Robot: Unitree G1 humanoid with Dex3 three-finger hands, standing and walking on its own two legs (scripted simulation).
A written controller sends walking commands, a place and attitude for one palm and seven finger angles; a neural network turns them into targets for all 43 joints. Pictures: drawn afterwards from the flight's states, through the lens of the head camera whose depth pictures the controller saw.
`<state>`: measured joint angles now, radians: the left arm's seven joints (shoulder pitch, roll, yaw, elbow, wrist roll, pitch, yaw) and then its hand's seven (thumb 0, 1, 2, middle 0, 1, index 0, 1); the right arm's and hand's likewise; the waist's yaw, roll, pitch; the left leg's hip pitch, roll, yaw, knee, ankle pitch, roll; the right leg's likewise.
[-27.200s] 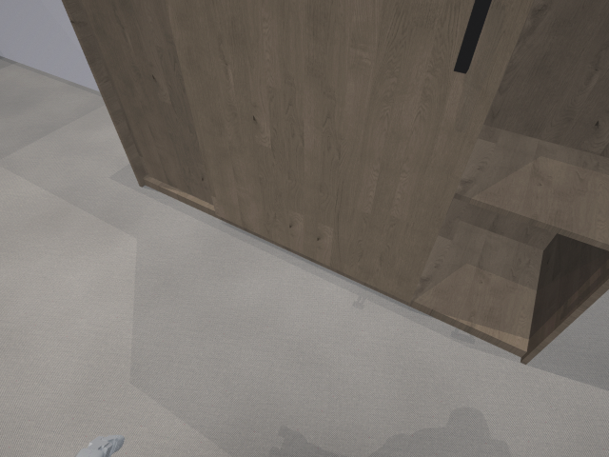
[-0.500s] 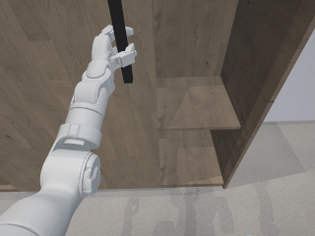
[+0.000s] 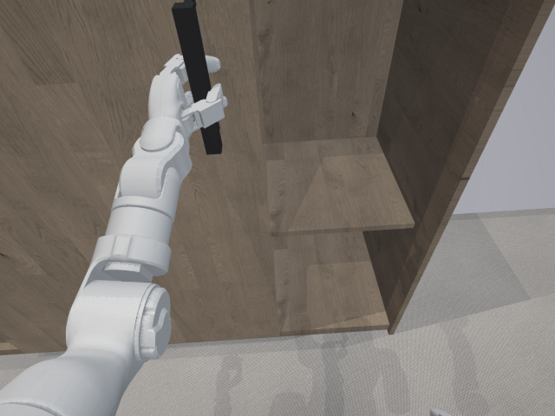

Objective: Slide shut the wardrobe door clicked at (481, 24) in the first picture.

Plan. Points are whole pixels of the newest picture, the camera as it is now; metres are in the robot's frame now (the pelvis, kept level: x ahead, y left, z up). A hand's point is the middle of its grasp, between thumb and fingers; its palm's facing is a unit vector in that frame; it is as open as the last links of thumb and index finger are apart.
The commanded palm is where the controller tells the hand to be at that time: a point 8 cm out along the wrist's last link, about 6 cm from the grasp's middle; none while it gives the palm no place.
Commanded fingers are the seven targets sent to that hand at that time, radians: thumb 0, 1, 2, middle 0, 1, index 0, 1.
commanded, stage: grip the handle and tug to test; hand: left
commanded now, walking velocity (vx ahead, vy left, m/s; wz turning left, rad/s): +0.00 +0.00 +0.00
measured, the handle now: (203, 81) +0.51 +0.09 +0.26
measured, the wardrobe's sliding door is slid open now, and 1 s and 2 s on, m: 0.41 0.41 0.22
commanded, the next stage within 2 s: tug the door sideways, standing still in 0.16 s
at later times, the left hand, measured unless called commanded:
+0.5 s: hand (216, 104) +0.46 +0.07 +0.25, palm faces +0.06 -1.00 +0.00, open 5.9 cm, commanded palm +0.44 +0.10 +0.25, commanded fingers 0.00 0.90 0.90 -0.45 -1.40 -0.45 -1.40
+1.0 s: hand (221, 112) +0.46 +0.06 +0.24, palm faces +0.11 -0.98 -0.14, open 6.5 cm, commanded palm +0.45 +0.05 +0.24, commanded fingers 0.00 0.90 0.90 -0.45 -1.40 -0.45 -1.40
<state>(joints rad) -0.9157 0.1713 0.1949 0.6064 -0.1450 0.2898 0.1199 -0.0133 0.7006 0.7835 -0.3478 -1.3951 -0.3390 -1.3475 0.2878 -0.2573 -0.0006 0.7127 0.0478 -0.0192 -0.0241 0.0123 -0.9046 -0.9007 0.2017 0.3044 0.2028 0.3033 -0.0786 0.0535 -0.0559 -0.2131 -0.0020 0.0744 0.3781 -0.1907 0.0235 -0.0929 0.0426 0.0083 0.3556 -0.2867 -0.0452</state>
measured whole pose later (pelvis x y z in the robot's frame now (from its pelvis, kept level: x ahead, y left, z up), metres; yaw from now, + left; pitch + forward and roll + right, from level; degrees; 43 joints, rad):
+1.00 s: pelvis +0.01 -0.04 -0.02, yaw +3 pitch -5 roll +2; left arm -0.97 0.20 0.04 0.50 -0.12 0.02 0.12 -0.09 0.74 0.85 -0.45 -1.40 -0.11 -1.40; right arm 0.19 -0.17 -0.01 0.67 0.04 -0.01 0.02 0.01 -0.90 -0.90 0.20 0.30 0.20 0.30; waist 0.05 0.08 0.23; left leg -0.19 0.03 0.02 0.58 -0.31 -0.03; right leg -0.40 -0.02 0.02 0.73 -0.34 0.00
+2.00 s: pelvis +0.09 -0.27 -0.03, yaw +9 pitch -4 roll +1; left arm -0.74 0.11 -0.06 0.10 -0.09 -0.04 0.13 -0.07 0.75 0.80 -0.45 -1.40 -0.12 -1.27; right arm 0.07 -0.23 -0.07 0.61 0.06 -0.08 0.06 0.01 -0.91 -0.90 0.20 0.30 0.20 0.30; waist 0.13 0.08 0.25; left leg -0.23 0.16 0.07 0.64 -0.31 -0.10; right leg -0.26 0.01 -0.03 0.70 -0.37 -0.02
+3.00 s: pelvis +0.02 -0.52 -0.02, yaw +1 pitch -3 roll -2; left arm -1.01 0.26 0.02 0.52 -0.10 -0.08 0.12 -0.01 0.72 0.84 -0.45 -1.40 -0.15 -1.37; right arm 0.16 -0.15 -0.03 0.67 0.07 -0.02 0.05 0.01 -0.90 -0.90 0.20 0.30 0.20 0.30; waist 0.15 0.04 0.23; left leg -0.21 0.31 0.06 0.60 -0.30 -0.16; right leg -0.29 -0.07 0.02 0.66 -0.33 0.00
